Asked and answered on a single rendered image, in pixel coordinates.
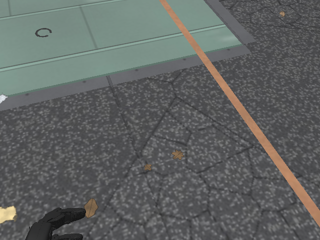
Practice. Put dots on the left robot hand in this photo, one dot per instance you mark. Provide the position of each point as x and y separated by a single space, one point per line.
43 229

